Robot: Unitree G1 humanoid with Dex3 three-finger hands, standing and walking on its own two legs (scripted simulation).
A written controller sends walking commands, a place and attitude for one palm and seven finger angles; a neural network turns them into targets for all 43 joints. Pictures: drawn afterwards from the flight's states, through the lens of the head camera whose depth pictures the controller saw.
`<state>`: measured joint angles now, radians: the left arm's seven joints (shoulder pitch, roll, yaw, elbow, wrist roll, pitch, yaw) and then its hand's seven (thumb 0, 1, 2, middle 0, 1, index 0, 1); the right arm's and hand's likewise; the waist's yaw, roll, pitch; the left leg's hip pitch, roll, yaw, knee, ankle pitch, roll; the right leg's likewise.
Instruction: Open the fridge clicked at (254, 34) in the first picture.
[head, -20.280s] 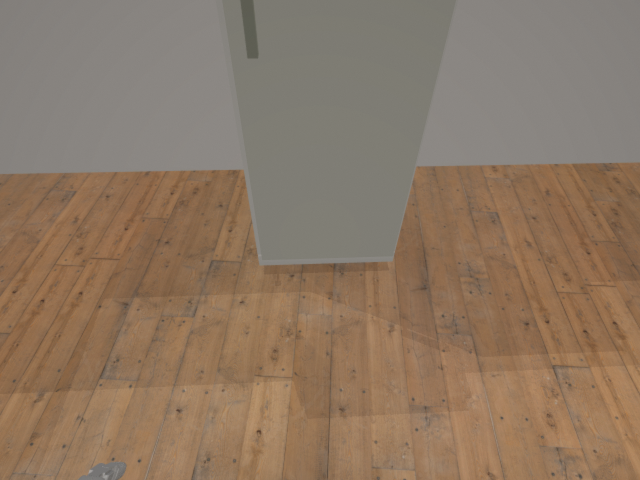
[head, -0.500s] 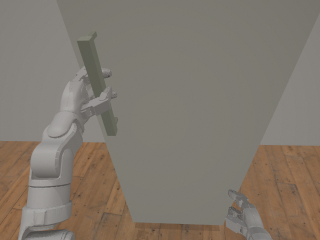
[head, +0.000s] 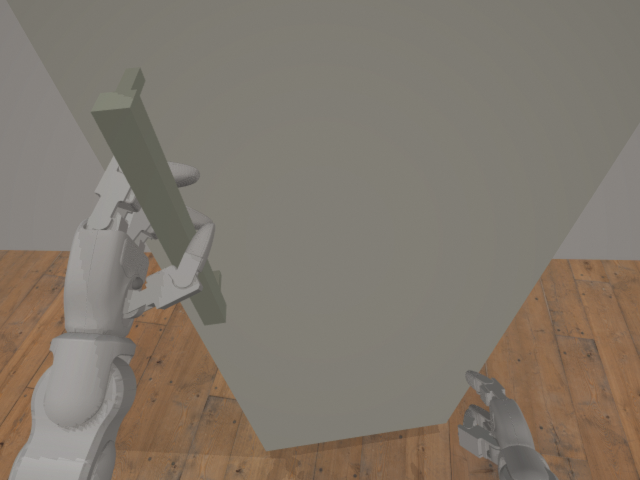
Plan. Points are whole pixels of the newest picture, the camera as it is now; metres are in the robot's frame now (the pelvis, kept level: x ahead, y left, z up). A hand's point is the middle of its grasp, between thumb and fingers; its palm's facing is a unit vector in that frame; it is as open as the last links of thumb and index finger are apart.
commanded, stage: walk backward, drawing the door open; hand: left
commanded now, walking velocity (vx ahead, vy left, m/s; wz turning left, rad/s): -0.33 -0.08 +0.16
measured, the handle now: (182, 220) +0.30 +0.14 +0.23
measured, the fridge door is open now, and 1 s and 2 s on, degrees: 11 29 64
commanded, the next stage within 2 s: none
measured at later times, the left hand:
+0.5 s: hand (193, 300) +0.22 +0.11 +0.22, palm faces +0.18 -0.95 -0.25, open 7.5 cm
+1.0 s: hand (230, 449) +0.12 +0.06 +0.22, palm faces +0.23 -0.93 -0.29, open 8.0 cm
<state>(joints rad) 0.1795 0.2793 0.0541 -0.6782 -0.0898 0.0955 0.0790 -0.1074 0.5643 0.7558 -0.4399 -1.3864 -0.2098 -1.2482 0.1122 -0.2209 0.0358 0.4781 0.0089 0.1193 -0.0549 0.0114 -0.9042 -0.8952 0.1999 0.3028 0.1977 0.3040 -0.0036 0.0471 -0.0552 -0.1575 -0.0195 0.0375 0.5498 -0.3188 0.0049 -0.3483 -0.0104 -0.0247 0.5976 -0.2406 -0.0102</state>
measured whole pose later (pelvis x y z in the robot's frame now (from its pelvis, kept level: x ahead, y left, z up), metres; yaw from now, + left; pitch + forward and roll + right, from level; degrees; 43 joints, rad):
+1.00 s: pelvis -0.20 -0.09 -0.02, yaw +17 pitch +1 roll +1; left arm -0.32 0.24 -0.06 -0.38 0.04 0.14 0.10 -0.15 0.59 0.67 -0.38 -1.40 -0.13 -1.05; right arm 0.13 -0.21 0.01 0.54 0.01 0.01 -0.03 0.01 -0.90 -0.90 0.20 0.30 0.20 0.30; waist -0.08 0.03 0.09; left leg -0.25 0.02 0.03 0.57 -0.32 0.01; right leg -0.50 -0.02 -0.15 0.65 -0.20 -0.04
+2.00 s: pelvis -0.09 -0.48 -0.02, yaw +60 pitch -2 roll -1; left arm -0.13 0.22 -0.03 -0.52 -0.04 0.02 0.06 -0.15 0.57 0.79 -0.45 -1.40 -0.08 -1.12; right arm 0.10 -0.17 -0.01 0.56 0.02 -0.02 -0.02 0.01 -0.90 -0.90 0.20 0.30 0.20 0.30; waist -0.01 0.04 0.14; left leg -0.35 0.13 -0.04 0.58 -0.20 -0.07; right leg -0.37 -0.01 -0.01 0.69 -0.35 0.02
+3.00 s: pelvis +0.02 -0.77 -0.02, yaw +79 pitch -6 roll +1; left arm -1.12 0.37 0.22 1.18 -0.05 -0.07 0.06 -0.05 0.68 0.81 -0.45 -1.40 -0.36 -1.40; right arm 0.36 -0.29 -0.03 0.88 0.05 -0.04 -0.10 0.01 -0.90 -0.89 0.20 0.30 0.20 0.30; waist -0.08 0.04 0.10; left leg -0.42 0.02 0.01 1.02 -0.47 0.01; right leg -0.33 -0.03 0.00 0.63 -0.20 -0.01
